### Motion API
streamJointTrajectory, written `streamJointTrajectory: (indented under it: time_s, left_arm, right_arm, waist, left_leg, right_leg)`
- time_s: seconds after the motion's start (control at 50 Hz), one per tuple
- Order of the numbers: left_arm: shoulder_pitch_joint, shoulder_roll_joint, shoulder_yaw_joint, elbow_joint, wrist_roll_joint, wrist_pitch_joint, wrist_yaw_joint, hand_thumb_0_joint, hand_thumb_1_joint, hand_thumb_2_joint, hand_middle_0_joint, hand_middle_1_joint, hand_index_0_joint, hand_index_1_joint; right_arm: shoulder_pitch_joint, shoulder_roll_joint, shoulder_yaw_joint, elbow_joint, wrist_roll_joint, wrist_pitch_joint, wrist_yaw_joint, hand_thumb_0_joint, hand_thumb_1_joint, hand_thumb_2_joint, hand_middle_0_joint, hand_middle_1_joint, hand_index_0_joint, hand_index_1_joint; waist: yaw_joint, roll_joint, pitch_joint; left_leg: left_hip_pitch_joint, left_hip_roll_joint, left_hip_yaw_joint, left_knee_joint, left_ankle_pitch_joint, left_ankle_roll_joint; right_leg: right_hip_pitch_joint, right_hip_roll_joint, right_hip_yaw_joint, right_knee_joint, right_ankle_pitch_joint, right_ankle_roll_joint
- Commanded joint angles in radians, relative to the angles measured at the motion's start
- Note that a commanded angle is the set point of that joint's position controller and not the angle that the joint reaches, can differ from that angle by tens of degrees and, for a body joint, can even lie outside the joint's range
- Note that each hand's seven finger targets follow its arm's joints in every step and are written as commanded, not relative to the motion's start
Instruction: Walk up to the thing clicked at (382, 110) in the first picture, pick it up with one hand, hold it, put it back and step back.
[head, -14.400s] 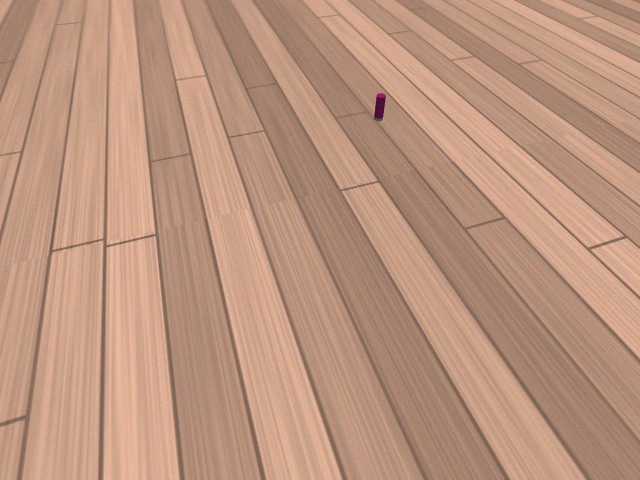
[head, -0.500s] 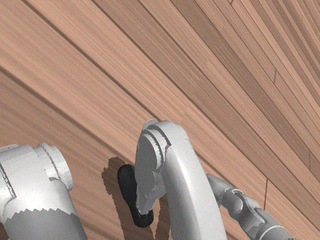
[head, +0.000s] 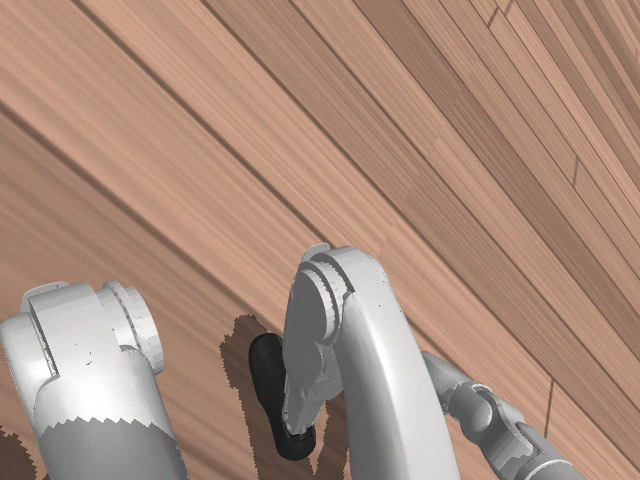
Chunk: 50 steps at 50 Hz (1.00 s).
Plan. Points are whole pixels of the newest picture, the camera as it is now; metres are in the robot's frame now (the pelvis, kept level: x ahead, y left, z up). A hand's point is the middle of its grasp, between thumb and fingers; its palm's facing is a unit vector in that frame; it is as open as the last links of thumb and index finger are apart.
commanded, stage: settle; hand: left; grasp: from the side
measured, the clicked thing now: out of the picture +0.41 +0.32 -0.19
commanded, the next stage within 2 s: lift in 1.72 s
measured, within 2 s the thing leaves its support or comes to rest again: neither
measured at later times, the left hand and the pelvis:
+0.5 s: hand out of the picture +0.39 +0.33 -0.04, palm faces +0.38 -0.92 -0.06, open 6.9 cm; pelvis +0.01 -0.01 +0.03, yaw +5 degrees
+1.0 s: hand out of the picture +0.40 +0.31 +0.03, palm faces +0.37 -0.93 -0.07, open 6.9 cm; pelvis +0.02 -0.03 +0.06, yaw +9 degrees
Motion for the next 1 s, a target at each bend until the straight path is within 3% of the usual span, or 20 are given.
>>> streamJointTrajectory:
  time_s: [0.0,0.06,0.08,0.16,0.18,0.24,0.32,0.36,0.4,0.46,0.6,0.62,0.64,0.66,0.72,0.76,0.82,0.88,0.96,0.98]
  left_arm:
    - [-0.242,0.154,-0.019,-0.28,-0.011,-0.041,-0.016,0.0,0.544,1.301,-1.284,-1.367,-1.273,-1.385]
    - [-0.194,0.098,-0.044,-0.307,-0.02,0.008,-0.027,0.0,0.537,1.313,-1.301,-1.382,-1.29,-1.4]
    - [-0.189,0.123,-0.011,-0.349,-0.023,0.021,-0.025,0.0,0.539,1.313,-1.291,-1.375,-1.281,-1.394]
    - [-0.161,0.039,-0.064,-0.411,-0.042,0.086,-0.053,0.0,0.502,1.3,-1.304,-1.383,-1.296,-1.401]
    - [-0.202,0.072,-0.035,-0.491,-0.048,0.095,-0.053,0.0,0.492,1.29,-1.301,-1.372,-1.291,-1.391]
    - [-0.205,0.013,-0.086,-0.52,-0.049,0.145,-0.075,0.0,0.498,1.277,-1.293,-1.358,-1.283,-1.376]
    - [-0.204,0.012,-0.064,-0.586,-0.056,0.195,-0.084,0.0,0.52,1.263,-1.259,-1.337,-1.253,-1.352]
    - [-0.139,-0.056,-0.095,-0.547,-0.068,0.225,-0.104,0.0,0.505,1.266,-1.276,-1.349,-1.269,-1.364]
    - [-0.186,-0.04,-0.082,-0.609,-0.074,0.237,-0.11,0.0,0.507,1.273,-1.284,-1.354,-1.275,-1.37]
    - [-0.161,-0.074,-0.08,-0.602,-0.092,0.258,-0.124,0.0,0.505,1.265,-1.28,-1.349,-1.272,-1.365]
    - [-0.177,-0.067,-0.047,-0.631,-0.103,0.285,-0.153,0.0,0.444,1.277,-1.282,-1.365,-1.273,-1.384]
    - [-0.178,-0.042,-0.022,-0.651,-0.103,0.287,-0.156,0.0,0.463,1.275,-1.279,-1.363,-1.27,-1.381]
    - [-0.189,-0.036,-0.034,-0.668,-0.099,0.289,-0.164,0.0,0.424,1.258,-1.278,-1.354,-1.27,-1.371]
    - [-0.155,-0.076,-0.055,-0.637,-0.098,0.299,-0.174,0.0,0.423,1.263,-1.266,-1.353,-1.257,-1.371]
    - [-0.173,-0.067,-0.018,-0.638,-0.114,0.312,-0.188,0.0,0.422,1.246,-1.256,-1.334,-1.248,-1.351]
    - [-0.162,-0.096,-0.023,-0.613,-0.118,0.322,-0.194,0.0,0.4,1.259,-1.251,-1.342,-1.242,-1.36]
    - [-0.182,-0.049,0.008,-0.661,-0.11,0.327,-0.192,0.0,0.396,1.245,-1.26,-1.338,-1.252,-1.355]
    - [-0.193,-0.108,-0.019,-0.648,-0.113,0.346,-0.201,0.0,0.354,1.254,-1.263,-1.344,-1.251,-1.366]
    - [-0.196,-0.069,0.001,-0.666,-0.095,0.356,-0.202,0.0,0.363,1.231,-1.258,-1.327,-1.249,-1.345]
    - [-0.17,-0.094,-0.01,-0.65,-0.095,0.361,-0.204,0.0,0.372,1.231,-1.251,-1.318,-1.242,-1.336]
  right_arm:
    - [0.032,-0.346,-0.171,-0.014,0.02,0.005,-0.014,0.0,-0.888,-0.898,0.2,0.3,0.199,0.3]
    - [0.058,-0.33,-0.198,-0.009,0.045,0.006,-0.011,0.0,-0.884,-0.897,0.2,0.3,0.199,0.3]
    - [0.076,-0.329,-0.208,-0.018,0.051,0.007,-0.013,0.0,-0.879,-0.896,0.2,0.3,0.199,0.3]
    - [0.113,-0.302,-0.248,0.008,0.088,0.011,-0.013,0.0,-0.882,-0.896,0.2,0.3,0.199,0.3]
    - [0.124,-0.293,-0.257,0.005,0.096,0.01,-0.017,0.0,-0.88,-0.895,0.2,0.3,0.199,0.3]
    - [0.147,-0.275,-0.29,0.017,0.123,0.013,-0.021,0.0,-0.879,-0.895,0.2,0.3,0.199,0.3]
    - [0.177,-0.255,-0.324,0.005,0.153,0.019,-0.029,0.0,-0.87,-0.893,0.2,0.3,0.2,0.3]
    - [0.183,-0.244,-0.343,-0.005,0.172,0.023,-0.033,0.0,-0.874,-0.893,0.2,0.3,0.2,0.3]
    - [0.202,-0.238,-0.357,0.0,0.183,0.022,-0.039,0.0,-0.874,-0.894,0.2,0.3,0.2,0.3]
    - [0.217,-0.222,-0.373,-0.003,0.201,0.023,-0.045,0.0,-0.873,-0.894,0.2,0.3,0.2,0.3]
    - [0.244,-0.187,-0.408,0.011,0.227,0.02,-0.068,0.0,-0.878,-0.895,0.2,0.3,0.2,0.3]
    - [0.262,-0.184,-0.416,0.024,0.229,0.019,-0.07,0.0,-0.876,-0.895,0.2,0.3,0.2,0.3]
    - [0.256,-0.181,-0.42,0.024,0.231,0.019,-0.073,0.0,-0.879,-0.895,0.2,0.3,0.2,0.3]
    - [0.261,-0.172,-0.421,0.02,0.231,0.018,-0.074,0.0,-0.882,-0.896,0.2,0.3,0.2,0.3]
    - [0.266,-0.174,-0.435,0.027,0.243,0.014,-0.08,0.0,-0.881,-0.896,0.2,0.3,0.2,0.3]
    - [0.269,-0.174,-0.442,0.024,0.249,0.012,-0.082,0.0,-0.882,-0.897,0.2,0.3,0.2,0.3]
    - [0.274,-0.164,-0.451,0.02,0.255,0.011,-0.088,0.0,-0.883,-0.896,0.2,0.3,0.2,0.3]
    - [0.289,-0.153,-0.465,0.026,0.259,0.005,-0.09,0.0,-0.892,-0.899,0.2,0.3,0.2,0.3]
    - [0.299,-0.156,-0.478,0.025,0.262,0.001,-0.097,0.0,-0.894,-0.899,0.2,0.3,0.2,0.3]
    - [0.292,-0.154,-0.479,0.018,0.264,0.003,-0.097,0.0,-0.891,-0.898,0.2,0.3,0.2,0.3]
  waist:
    - [-0.09,0.626,-0.627]
    - [-0.067,0.617,-0.628]
    - [-0.047,0.619,-0.67]
    - [-0.026,0.621,-0.689]
    - [-0.019,0.62,-0.729]
    - [-0.008,0.638,-0.729]
    - [0.02,0.596,-0.765]
    - [0.03,0.573,-0.779]
    - [0.039,0.586,-0.813]
    - [0.047,0.564,-0.842]
    - [0.071,0.499,-0.905]
    - [0.083,0.487,-0.932]
    - [0.084,0.494,-0.942]
    - [0.078,0.481,-0.949]
    - [0.095,0.464,-0.95]
    - [0.095,0.463,-0.95]
    - [0.115,0.434,-0.993]
    - [0.103,0.417,-1.0]
    - [0.115,0.423,-1.012]
    - [0.117,0.432,-1.01]
  left_leg:
    - [0.422,0.046,0.15,-0.365,0.115,-0.017]
    - [0.406,0.042,0.156,-0.395,0.081,-0.015]
    - [0.419,0.04,0.162,-0.399,0.101,-0.014]
    - [0.417,0.035,0.177,-0.431,0.076,-0.011]
    - [0.413,0.033,0.188,-0.423,0.082,-0.006]
    - [0.413,0.026,0.202,-0.449,0.06,-0.004]
    - [0.394,0.019,0.211,-0.479,0.025,0.006]
    - [0.403,0.014,0.221,-0.497,0.019,0.008]
    - [0.42,0.012,0.229,-0.502,0.036,0.008]
    - [0.414,0.005,0.247,-0.512,0.05,0.013]
    - [0.388,-0.002,0.295,-0.515,0.065,0.029]
    - [0.394,-0.002,0.303,-0.511,0.088,0.03]
    - [0.395,-0.003,0.309,-0.513,0.088,0.032]
    - [0.389,-0.002,0.315,-0.51,0.101,0.033]
    - [0.389,-0.004,0.322,-0.526,0.105,0.035]
    - [0.405,-0.005,0.323,-0.539,0.111,0.033]
    - [0.389,-0.005,0.334,-0.54,0.125,0.039]
    - [0.398,-0.003,0.343,-0.543,0.132,0.04]
    - [0.413,-0.003,0.345,-0.561,0.142,0.042]
    - [0.428,-0.004,0.343,-0.576,0.132,0.04]
  right_leg:
    - [0.197,0.012,-0.104,-0.167,0.193,-0.08]
    - [0.169,0.008,-0.096,-0.177,0.163,-0.085]
    - [0.186,0.007,-0.09,-0.178,0.174,-0.087]
    - [0.14,-0.002,-0.067,-0.186,0.147,-0.092]
    - [0.159,0.0,-0.059,-0.196,0.156,-0.092]
    - [0.107,-0.01,-0.04,-0.2,0.134,-0.1]
    - [0.1,-0.02,-0.024,-0.222,0.091,-0.101]
    - [0.096,-0.025,-0.014,-0.238,0.084,-0.103]
    - [0.09,-0.028,-0.004,-0.239,0.092,-0.107]
    - [0.112,-0.033,0.009,-0.254,0.096,-0.107]
    - [0.177,-0.039,0.048,-0.305,0.1,-0.101]
    - [0.194,-0.04,0.057,-0.308,0.115,-0.1]
    - [0.191,-0.041,0.063,-0.312,0.112,-0.101]
    - [0.225,-0.043,0.071,-0.321,0.124,-0.097]
    - [0.21,-0.047,0.073,-0.326,0.12,-0.099]
    - [0.204,-0.05,0.073,-0.331,0.118,-0.101]
    - [0.249,-0.052,0.087,-0.348,0.124,-0.096]
    - [0.257,-0.055,0.103,-0.364,0.129,-0.094]
    - [0.267,-0.058,0.102,-0.374,0.133,-0.095]
    - [0.254,-0.06,0.098,-0.373,0.117,-0.098]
